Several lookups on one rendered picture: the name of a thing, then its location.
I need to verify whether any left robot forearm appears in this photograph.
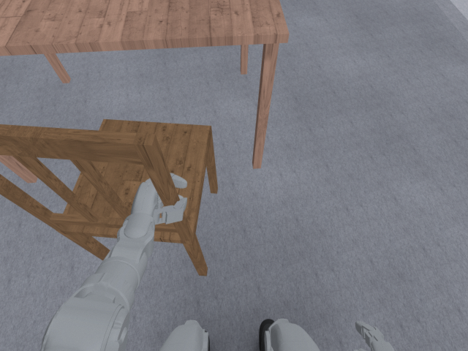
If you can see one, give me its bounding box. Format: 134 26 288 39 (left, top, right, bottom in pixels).
41 213 155 351

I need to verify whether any robot left upper arm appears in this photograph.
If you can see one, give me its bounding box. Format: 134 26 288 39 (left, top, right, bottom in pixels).
43 297 130 351

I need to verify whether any robot right hand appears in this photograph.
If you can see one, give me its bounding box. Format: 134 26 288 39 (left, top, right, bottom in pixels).
354 321 394 351

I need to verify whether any robot left hand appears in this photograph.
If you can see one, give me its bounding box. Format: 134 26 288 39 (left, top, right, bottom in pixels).
131 173 187 224

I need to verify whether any table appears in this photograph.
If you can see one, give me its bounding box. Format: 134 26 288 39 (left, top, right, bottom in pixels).
0 0 289 183

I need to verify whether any right robot shin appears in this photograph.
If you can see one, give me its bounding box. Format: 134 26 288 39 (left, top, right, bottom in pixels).
269 319 289 328

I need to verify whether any chair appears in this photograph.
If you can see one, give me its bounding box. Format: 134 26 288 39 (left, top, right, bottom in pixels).
0 119 218 276

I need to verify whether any right robot thigh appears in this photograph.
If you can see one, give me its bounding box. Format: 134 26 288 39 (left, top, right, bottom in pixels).
265 322 320 351

